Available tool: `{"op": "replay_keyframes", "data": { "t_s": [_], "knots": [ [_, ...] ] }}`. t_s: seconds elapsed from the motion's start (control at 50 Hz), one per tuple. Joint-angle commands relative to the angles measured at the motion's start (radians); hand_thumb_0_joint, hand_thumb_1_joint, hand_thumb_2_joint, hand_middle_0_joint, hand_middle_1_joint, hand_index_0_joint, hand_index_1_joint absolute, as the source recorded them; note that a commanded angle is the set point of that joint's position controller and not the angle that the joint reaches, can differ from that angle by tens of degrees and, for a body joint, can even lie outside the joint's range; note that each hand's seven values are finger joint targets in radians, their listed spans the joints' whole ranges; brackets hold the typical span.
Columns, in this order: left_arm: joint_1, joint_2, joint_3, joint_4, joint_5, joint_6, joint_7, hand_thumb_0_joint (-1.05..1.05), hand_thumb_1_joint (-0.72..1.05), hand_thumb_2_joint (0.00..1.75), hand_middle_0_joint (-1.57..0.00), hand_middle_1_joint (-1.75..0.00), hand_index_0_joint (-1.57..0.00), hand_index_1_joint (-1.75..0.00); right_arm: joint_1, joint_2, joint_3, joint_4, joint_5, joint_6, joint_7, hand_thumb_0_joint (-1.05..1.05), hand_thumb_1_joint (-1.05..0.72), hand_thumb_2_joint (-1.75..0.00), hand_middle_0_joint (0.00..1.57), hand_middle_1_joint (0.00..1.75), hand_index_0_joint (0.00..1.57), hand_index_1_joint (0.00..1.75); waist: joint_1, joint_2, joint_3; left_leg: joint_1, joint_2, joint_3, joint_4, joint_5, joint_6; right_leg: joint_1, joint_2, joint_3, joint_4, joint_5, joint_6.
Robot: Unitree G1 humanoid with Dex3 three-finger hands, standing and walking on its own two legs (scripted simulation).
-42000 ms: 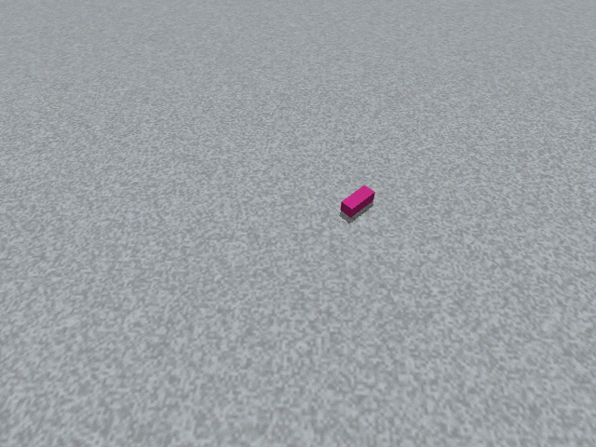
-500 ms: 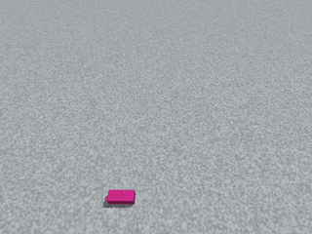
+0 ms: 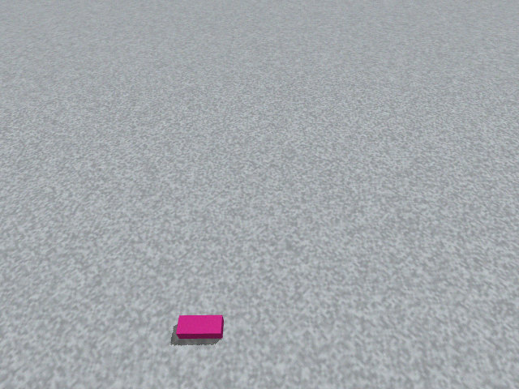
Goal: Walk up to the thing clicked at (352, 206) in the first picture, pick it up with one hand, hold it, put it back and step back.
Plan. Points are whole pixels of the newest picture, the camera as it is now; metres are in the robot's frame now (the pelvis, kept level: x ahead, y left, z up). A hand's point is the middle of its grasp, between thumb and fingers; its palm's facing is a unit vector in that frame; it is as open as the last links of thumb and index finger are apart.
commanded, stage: stand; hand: left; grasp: from above
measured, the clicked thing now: (200, 326) +0.46 +0.27 -0.75
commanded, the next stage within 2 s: step back in 0.94 s
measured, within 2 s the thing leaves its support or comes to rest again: neither
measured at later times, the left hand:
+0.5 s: hand out of the picture +0.08 +0.25 -0.16, palm faces +0.00 -0.94 -0.34, open 7.4 cm
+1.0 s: hand out of the picture +0.07 +0.25 -0.16, palm faces +0.00 -0.94 -0.34, open 7.4 cm
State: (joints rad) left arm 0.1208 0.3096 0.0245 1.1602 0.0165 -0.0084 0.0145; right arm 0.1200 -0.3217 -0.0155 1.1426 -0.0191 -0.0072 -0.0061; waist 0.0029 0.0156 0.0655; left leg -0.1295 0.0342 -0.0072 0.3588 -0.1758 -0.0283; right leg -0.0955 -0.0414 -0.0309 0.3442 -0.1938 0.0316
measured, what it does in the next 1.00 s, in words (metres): stands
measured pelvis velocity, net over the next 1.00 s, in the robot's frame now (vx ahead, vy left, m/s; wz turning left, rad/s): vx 0.00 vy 0.00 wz -0.01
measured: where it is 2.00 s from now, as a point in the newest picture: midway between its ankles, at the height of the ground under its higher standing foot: outside the picture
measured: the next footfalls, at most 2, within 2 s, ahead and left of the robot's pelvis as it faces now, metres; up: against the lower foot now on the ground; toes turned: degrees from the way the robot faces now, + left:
left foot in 1.40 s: -0.06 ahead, +0.14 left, +0.00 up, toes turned -2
right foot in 1.80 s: -0.11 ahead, -0.08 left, +0.00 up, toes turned -1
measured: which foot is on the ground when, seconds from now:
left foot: down 0.00-1.00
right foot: down 0.00-1.00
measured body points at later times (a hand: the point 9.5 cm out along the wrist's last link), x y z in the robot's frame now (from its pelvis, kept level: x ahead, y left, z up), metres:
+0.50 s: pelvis +0.01 +0.00 +0.00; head +0.02 +0.00 +0.45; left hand +0.08 +0.29 -0.13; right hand +0.08 -0.30 -0.14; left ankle +0.01 +0.14 -0.75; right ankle +0.00 -0.14 -0.75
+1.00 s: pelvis +0.00 +0.00 +0.00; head +0.02 +0.00 +0.45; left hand +0.08 +0.30 -0.14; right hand +0.07 -0.30 -0.14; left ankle +0.02 +0.14 -0.75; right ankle +0.00 -0.14 -0.75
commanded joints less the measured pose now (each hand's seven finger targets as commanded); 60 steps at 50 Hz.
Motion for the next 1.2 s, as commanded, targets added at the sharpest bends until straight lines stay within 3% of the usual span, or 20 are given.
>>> {"op": "replay_keyframes", "data": {
  "t_s": [0.0, 0.12, 0.36, 0.6, 0.78, 0.9, 0.92, 1.0, 1.1, 1.14, 1.16, 1.18],
  "knots": [
    [-0.029, 0.205, 0.037, -0.044, 0.000, -0.013, 0.009, 0.00, 0.90, 0.90, -0.20, -0.30, -0.20, -0.30, -0.029, -0.195, -0.027, -0.052, 0.002, -0.016, -0.014, 0.00, -0.90, -0.90, 0.20, 0.30, 0.20, 0.30, 0.005, -0.009, -0.054, 0.006, 0.086, -0.077, -0.064, 0.097, 0.042, -0.006, -0.086, 0.075, -0.067, 0.084, -0.037],
    [-0.033, 0.221, 0.042, -0.047, 0.001, -0.012, 0.005, 0.00, 0.90, 0.90, -0.20, -0.30, -0.20, -0.30, -0.033, -0.203, -0.028, -0.055, 0.001, -0.017, -0.012, 0.00, -0.90, -0.90, 0.20, 0.30, 0.20, 0.30, 0.002, -0.006, -0.047, -0.013, 0.084, -0.081, -0.078, 0.030, 0.042, -0.011, -0.086, 0.080, -0.073, 0.058, -0.038],
    [-0.042, 0.215, 0.039, -0.059, -0.004, -0.017, 0.005, 0.00, 0.90, 0.90, -0.20, -0.30, -0.20, -0.30, -0.040, -0.212, -0.027, -0.057, 0.004, -0.024, -0.014, 0.00, -0.90, -0.90, 0.20, 0.30, 0.20, 0.30, 0.002, -0.010, -0.119, 0.049, 0.100, -0.069, -0.040, 0.244, 0.045, 0.033, -0.096, 0.073, -0.038, 0.231, -0.039],
    [-0.048, 0.227, 0.038, -0.060, -0.003, -0.014, 0.000, 0.00, 0.90, 0.90, -0.20, -0.30, -0.20, -0.30, -0.043, -0.211, -0.026, -0.057, 0.002, -0.018, -0.008, 0.00, -0.90, -0.90, 0.20, 0.30, 0.20, 0.30, -0.002, -0.014, -0.049, 0.005, 0.091, -0.071, -0.076, 0.074, 0.039, -0.011, -0.089, 0.079, -0.077, 0.070, -0.041],
    [-0.045, 0.231, 0.038, -0.070, -0.004, -0.022, -0.001, 0.00, 0.90, 0.90, -0.20, -0.30, -0.20, -0.30, -0.048, -0.221, -0.031, -0.062, 0.004, -0.021, -0.007, 0.00, -0.90, -0.90, 0.20, 0.30, 0.20, 0.30, 0.000, -0.012, -0.091, 0.037, 0.097, -0.070, -0.059, 0.137, 0.042, 0.002, -0.095, 0.087, -0.072, 0.134, -0.043],
    [-0.039, 0.231, 0.036, -0.069, -0.004, -0.018, -0.003, 0.00, 0.90, 0.90, -0.20, -0.30, -0.20, -0.30, -0.038, -0.219, -0.024, -0.059, 0.005, -0.023, -0.007, 0.00, -0.90, -0.90, 0.20, 0.30, 0.20, 0.30, -0.002, 0.001, -0.085, 0.021, 0.096, -0.069, -0.072, 0.127, 0.041, 0.011, -0.095, 0.086, -0.068, 0.143, -0.043],
    [-0.035, 0.303, 0.075, -0.099, -0.019, -0.011, 0.005, 0.00, 0.90, 0.90, -0.20, -0.30, -0.20, -0.30, -0.072, -0.274, -0.047, -0.076, 0.007, -0.002, -0.002, 0.00, -0.90, -0.90, 0.20, 0.30, 0.20, 0.30, 0.002, -0.018, 0.011, -0.047, 0.080, -0.078, 0.021, 0.263, 0.069, -0.066, -0.077, 0.087, 0.023, 0.291, -0.048],
    [-0.017, 0.276, 0.080, -0.147, -0.021, -0.001, 0.013, 0.00, 0.90, 0.90, -0.20, -0.30, -0.20, -0.30, -0.030, -0.261, -0.056, -0.110, 0.019, 0.014, 0.001, 0.00, -0.90, -0.90, 0.20, 0.30, 0.20, 0.30, -0.011, -0.013, -0.094, -0.053, 0.093, -0.069, 0.078, 0.336, 0.106, -0.035, -0.059, 0.069, 0.123, 0.300, -0.073],
    [0.003, 0.266, 0.074, -0.196, -0.010, 0.016, 0.008, 0.00, 0.90, 0.90, -0.20, -0.30, -0.20, -0.30, -0.064, -0.279, -0.078, -0.165, 0.019, 0.032, 0.007, 0.00, -0.90, -0.90, 0.20, 0.30, 0.20, 0.30, -0.002, 0.043, -0.155, -0.069, 0.107, -0.099, 0.118, 0.196, 0.150, -0.098, -0.045, 0.082, 0.200, 0.151, -0.093],
    [0.004, 0.289, 0.083, -0.210, -0.004, 0.015, 0.006, 0.00, 0.90, 0.90, -0.20, -0.30, -0.20, -0.30, -0.063, -0.261, -0.078, -0.182, 0.020, 0.039, 0.009, 0.00, -0.90, -0.90, 0.20, 0.30, 0.20, 0.30, 0.003, -0.008, -0.166, -0.106, 0.054, -0.068, 0.212, 0.090, 0.129, -0.105, -0.096, 0.141, 0.157, 0.167, -0.129],
    [0.004, 0.317, 0.091, -0.221, -0.001, 0.015, 0.006, 0.00, 0.90, 0.90, -0.20, -0.30, -0.20, -0.30, -0.062, -0.254, -0.077, -0.192, 0.019, 0.043, 0.010, 0.00, -0.90, -0.90, 0.20, 0.30, 0.20, 0.30, 0.009, -0.055, -0.164, -0.124, 0.005, -0.038, 0.298, 0.006, 0.107, -0.117, -0.150, 0.195, 0.110, 0.193, -0.167],
    [-0.015, 0.350, 0.100, -0.233, 0.002, 0.016, 0.007, 0.00, 0.90, 0.90, -0.20, -0.30, -0.20, -0.30, -0.051, -0.230, -0.075, -0.194, 0.016, 0.049, 0.012, 0.00, -0.90, -0.90, 0.20, 0.30, 0.20, 0.30, 0.013, -0.155, -0.131, -0.150, -0.078, 0.015, 0.440, -0.143, 0.072, -0.166, -0.240, 0.295, 0.026, 0.213, -0.228]
  ]
}}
